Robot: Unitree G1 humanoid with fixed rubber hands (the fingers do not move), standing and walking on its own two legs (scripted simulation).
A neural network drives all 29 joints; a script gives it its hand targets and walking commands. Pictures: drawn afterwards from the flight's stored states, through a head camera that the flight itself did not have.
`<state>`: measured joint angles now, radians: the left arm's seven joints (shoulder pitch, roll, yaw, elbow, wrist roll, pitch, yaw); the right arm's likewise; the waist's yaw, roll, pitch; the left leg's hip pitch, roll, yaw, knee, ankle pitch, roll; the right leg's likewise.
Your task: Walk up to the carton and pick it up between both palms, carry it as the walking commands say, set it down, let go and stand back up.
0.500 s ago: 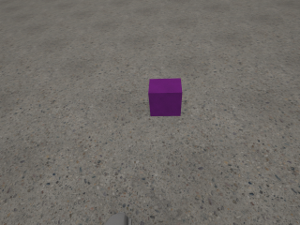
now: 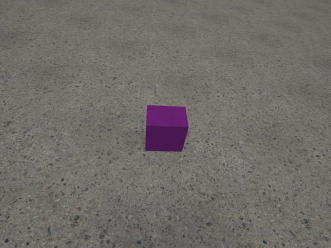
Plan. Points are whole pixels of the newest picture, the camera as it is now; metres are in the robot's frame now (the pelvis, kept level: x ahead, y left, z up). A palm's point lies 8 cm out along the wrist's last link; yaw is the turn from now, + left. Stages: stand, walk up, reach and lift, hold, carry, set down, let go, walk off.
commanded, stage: walk up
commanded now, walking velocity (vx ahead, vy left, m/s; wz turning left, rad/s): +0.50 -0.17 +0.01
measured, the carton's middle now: (165, 129) +1.05 -0.09 -0.64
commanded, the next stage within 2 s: none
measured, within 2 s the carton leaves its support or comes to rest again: neither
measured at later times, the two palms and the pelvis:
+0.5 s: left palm (109, 198) +0.30 +0.15 -0.13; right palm (274, 215) +0.26 -0.37 -0.15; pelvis +0.26 -0.11 -0.01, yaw +2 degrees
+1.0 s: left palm (105, 178) +0.39 +0.18 -0.16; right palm (220, 134) +0.59 -0.27 -0.15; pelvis +0.48 -0.04 -0.03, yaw +0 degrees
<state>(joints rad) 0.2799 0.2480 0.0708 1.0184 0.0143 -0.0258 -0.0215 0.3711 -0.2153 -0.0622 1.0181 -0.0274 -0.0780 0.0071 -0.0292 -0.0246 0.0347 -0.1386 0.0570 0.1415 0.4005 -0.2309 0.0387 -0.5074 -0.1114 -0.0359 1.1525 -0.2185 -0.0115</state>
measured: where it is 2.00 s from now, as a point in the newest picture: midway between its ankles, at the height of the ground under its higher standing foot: (162, 215)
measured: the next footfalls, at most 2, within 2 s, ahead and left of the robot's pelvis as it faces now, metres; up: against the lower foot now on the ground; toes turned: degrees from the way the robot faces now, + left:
right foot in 0.36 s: +0.35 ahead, -0.20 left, +0.00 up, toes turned -7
left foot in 0.94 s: +0.60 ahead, +0.07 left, +0.00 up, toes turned +9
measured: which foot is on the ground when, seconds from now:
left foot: down 0.00-0.36, up 0.38-0.92, down 0.94-1.00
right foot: up 0.00-0.34, down 0.36-0.96, up 0.98-1.00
